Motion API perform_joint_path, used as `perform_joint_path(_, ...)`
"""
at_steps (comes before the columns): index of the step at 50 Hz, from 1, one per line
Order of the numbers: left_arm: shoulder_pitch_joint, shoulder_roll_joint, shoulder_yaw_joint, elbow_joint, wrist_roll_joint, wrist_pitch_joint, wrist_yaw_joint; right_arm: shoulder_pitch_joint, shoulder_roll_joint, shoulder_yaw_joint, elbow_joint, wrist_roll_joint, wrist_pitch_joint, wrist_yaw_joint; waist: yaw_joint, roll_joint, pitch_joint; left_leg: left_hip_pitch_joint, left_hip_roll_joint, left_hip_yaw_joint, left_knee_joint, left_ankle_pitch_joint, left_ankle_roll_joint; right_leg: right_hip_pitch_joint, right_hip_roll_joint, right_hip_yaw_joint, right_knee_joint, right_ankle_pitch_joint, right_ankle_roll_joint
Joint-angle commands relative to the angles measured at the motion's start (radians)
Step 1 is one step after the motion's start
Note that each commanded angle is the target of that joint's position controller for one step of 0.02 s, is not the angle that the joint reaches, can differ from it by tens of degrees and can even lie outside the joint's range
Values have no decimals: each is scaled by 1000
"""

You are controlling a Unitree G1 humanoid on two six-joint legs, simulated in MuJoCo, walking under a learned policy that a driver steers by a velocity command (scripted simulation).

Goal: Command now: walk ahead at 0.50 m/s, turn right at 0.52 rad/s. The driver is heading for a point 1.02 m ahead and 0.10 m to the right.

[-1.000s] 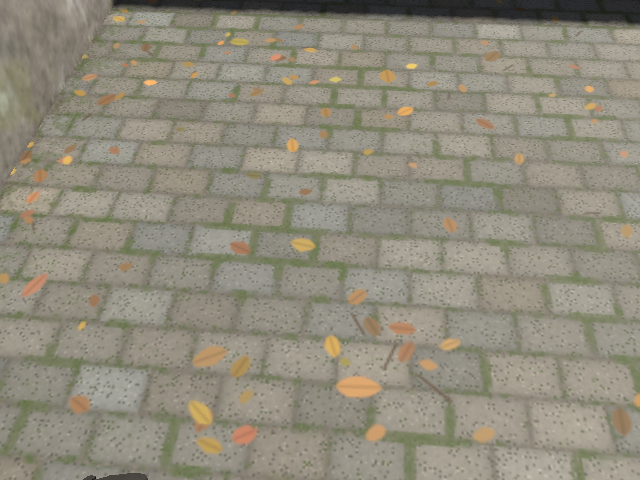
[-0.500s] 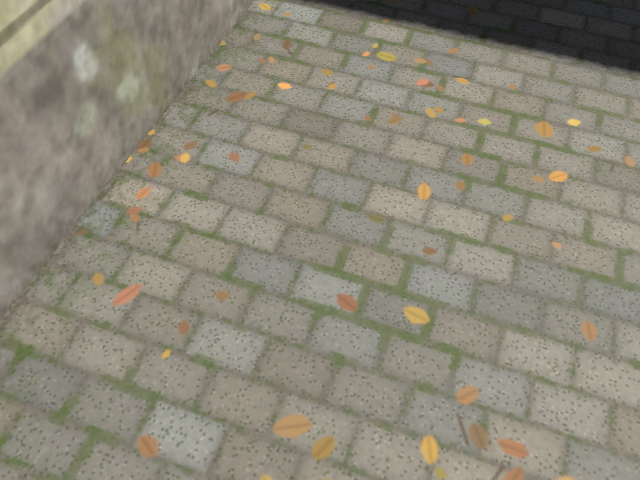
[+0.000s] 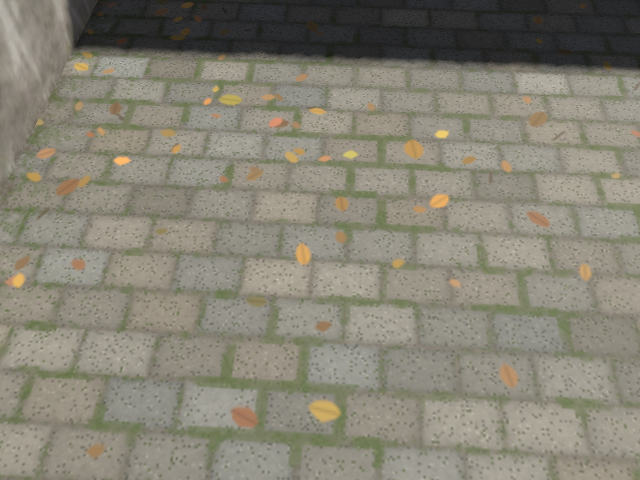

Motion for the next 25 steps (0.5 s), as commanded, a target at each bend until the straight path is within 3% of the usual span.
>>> perform_joint_path(1,104,112,33,-53,3,-11,15,-88,-124,-24,-136,-22,-48,-4,36,19,-155,-423,73,-77,18,93,9,463,-289,468,-308,170,-210)
perform_joint_path(2,79,102,27,-68,14,-11,19,-71,-124,-28,-139,-25,-35,-3,5,-7,-131,-367,85,-77,-10,109,2,376,-268,435,-333,219,-210)
perform_joint_path(5,78,120,31,-63,10,-16,32,-64,-94,-22,-143,-34,-6,-9,-20,-22,-98,-343,86,-49,-145,147,-34,258,-234,361,-363,322,-209)
perform_joint_path(8,103,145,40,-48,0,-9,49,-169,-56,-4,-166,-40,-4,-8,11,-41,-75,-304,50,-25,-376,342,-60,191,-169,279,-353,311,-162)
perform_joint_path(10,131,146,41,-38,-6,-1,53,-239,-43,3,-176,-31,-10,1,45,-71,-78,-243,11,-18,-533,460,-63,183,-141,266,-329,254,-133)
perform_joint_path(13,181,148,43,-24,-11,10,53,-308,-66,-3,-195,-12,-20,16,78,-90,-79,-203,-25,-31,-654,489,-57,237,-167,341,-281,164,-122)
perform_joint_path(15,195,141,42,-22,-11,16,54,-307,-94,-15,-201,-9,-29,25,71,-102,-81,-180,-35,-52,-714,431,-34,302,-192,415,-225,117,-109)
perform_joint_path(17,169,136,44,-32,-7,19,56,-235,-113,-30,-186,-6,-40,28,21,-130,-89,-79,-41,-45,-766,380,2,316,-191,456,-155,129,-84)
perform_joint_path(18,153,111,36,-44,-3,16,54,-148,-135,-44,-168,-14,-45,23,-26,-129,-133,62,-26,-42,-787,387,32,287,-152,434,-66,182,-55)
perform_joint_path(19,136,57,16,-67,6,9,50,-3,-186,-61,-157,-34,-49,15,-94,-58,-250,306,120,-170,-762,366,99,179,-99,362,174,113,-14)
perform_joint_path(20,278,1,-2,-87,-12,0,52,113,-270,-80,-127,-52,-39,12,-55,245,-389,655,362,-597,-817,234,274,-159,43,220,516,-297,63)
perform_joint_path(21,295,84,6,-74,-23,-3,54,125,-210,-71,-123,-22,-32,16,-65,291,-376,665,425,-811,-891,-23,308,-322,-24,214,687,-394,82)
perform_joint_path(22,202,149,25,-79,-19,3,54,79,-135,-51,-141,-17,-24,9,-95,169,-242,552,374,-668,-913,-77,259,-365,-68,211,747,-296,94)
perform_joint_path(23,125,150,28,-97,-5,10,54,34,-112,-40,-145,-24,-13,5,-87,96,-157,424,327,-521,-920,16,218,-345,-102,173,742,-218,98)
perform_joint_path(24,80,135,29,-116,6,11,51,1,-95,-33,-138,-29,-6,4,-68,74,-90,312,285,-421,-943,124,203,-323,-126,166,701,-170,97)
perform_joint_path(25,73,114,29,-122,4,13,46,-11,-78,-24,-129,-35,-7,4,-44,88,-60,235,245,-344,-969,199,191,-278,-148,164,664,-142,94)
